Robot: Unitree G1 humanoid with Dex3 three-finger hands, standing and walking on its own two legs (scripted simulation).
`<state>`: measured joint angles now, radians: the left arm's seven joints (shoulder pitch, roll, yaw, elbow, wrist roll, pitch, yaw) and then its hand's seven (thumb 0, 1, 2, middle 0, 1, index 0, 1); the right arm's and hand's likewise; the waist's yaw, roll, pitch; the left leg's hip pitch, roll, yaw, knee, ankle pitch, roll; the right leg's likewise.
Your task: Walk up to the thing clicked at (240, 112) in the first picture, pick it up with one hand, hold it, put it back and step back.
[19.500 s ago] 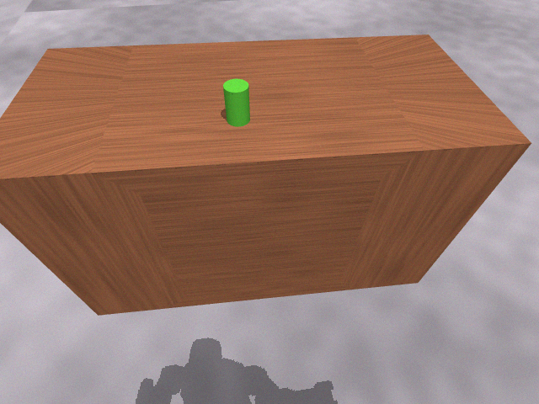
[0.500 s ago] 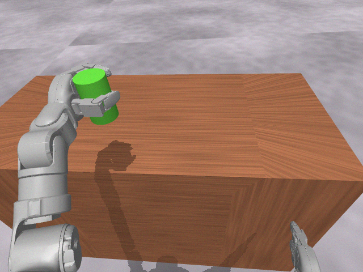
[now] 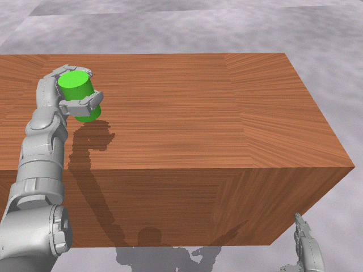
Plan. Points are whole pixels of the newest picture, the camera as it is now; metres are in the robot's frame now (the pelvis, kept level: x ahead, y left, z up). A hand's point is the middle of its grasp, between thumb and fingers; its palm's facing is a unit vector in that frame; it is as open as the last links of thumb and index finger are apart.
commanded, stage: crouch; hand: left
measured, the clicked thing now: (81, 97) +0.45 +0.21 +0.17
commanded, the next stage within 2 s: lower in 0.76 s
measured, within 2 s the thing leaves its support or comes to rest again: rests again in 1.94 s
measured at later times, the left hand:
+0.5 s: hand (86, 94) +0.47 +0.21 +0.15, palm faces +0.15 -0.99 +0.02, open 8.2 cm
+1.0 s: hand (91, 99) +0.50 +0.21 +0.12, palm faces +0.15 -0.99 +0.03, open 8.2 cm
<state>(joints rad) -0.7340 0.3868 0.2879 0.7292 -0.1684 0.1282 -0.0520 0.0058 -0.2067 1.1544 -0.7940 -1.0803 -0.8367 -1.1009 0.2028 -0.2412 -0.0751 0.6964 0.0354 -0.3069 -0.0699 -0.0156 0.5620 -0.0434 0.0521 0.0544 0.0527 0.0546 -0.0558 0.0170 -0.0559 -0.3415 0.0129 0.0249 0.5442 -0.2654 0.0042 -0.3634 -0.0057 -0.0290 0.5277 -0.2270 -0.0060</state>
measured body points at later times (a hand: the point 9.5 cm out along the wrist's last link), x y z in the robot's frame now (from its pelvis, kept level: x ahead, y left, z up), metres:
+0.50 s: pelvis +0.01 +0.01 +0.00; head +0.04 +0.01 +0.45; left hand +0.46 +0.26 +0.16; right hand +0.17 -0.26 -0.08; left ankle +0.01 +0.12 -0.73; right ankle +0.03 -0.12 -0.73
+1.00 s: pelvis +0.00 +0.00 -0.02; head +0.07 +0.02 +0.43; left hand +0.49 +0.26 +0.12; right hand +0.15 -0.26 -0.08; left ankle +0.01 +0.12 -0.73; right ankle +0.03 -0.12 -0.73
